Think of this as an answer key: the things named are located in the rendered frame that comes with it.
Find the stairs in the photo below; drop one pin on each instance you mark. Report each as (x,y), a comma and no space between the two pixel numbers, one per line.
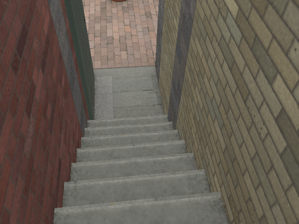
(198,210)

